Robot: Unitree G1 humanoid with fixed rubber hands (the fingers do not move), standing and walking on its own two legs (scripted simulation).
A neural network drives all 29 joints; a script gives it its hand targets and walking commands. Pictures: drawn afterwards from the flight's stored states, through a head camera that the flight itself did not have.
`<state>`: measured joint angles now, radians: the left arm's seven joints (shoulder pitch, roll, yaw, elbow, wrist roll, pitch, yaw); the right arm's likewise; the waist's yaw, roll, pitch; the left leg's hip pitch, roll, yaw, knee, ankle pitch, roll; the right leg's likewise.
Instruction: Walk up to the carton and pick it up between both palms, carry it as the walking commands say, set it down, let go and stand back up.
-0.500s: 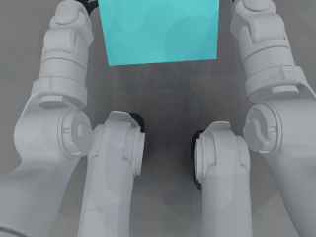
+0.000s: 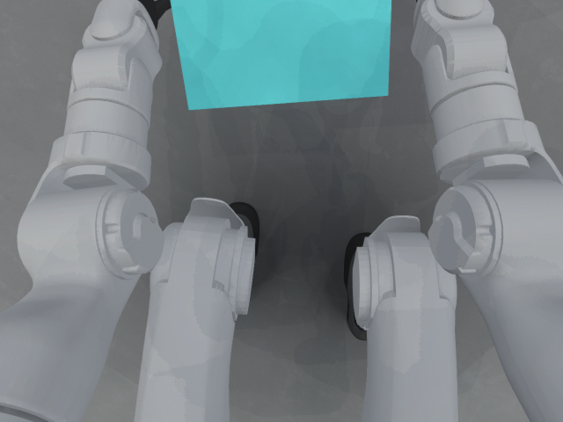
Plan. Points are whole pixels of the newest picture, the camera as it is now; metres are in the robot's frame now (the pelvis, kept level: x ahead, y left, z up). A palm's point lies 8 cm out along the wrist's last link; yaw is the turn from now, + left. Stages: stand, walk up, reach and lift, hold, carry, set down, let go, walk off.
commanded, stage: set down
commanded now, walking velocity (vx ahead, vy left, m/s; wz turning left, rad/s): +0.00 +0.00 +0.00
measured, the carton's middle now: (285, 9) +0.54 +0.06 -0.25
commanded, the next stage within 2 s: none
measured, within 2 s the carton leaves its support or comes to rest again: rests again in 0.58 s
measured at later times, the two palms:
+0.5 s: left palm (138, 3) +0.52 +0.21 -0.18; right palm out of the picture +0.56 -0.09 -0.18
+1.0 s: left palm (117, 15) +0.51 +0.23 -0.18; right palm out of the picture +0.56 -0.13 -0.18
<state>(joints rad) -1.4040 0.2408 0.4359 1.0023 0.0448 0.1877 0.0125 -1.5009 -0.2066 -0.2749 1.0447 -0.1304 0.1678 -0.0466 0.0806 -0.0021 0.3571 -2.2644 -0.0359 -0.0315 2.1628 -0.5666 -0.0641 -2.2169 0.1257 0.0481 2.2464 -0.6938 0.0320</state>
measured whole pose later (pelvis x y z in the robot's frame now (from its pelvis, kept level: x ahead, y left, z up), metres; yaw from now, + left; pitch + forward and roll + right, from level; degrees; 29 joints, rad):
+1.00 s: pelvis -0.02 +0.01 -0.01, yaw +0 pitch +35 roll +2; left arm -1.48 0.34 0.26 1.18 -0.19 0.03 0.09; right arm -1.60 -0.42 0.01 1.21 0.15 0.09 -0.08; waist 0.09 0.00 0.44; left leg -2.26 0.00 0.00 2.17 -0.52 -0.03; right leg -2.22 0.08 0.05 2.25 -0.64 0.03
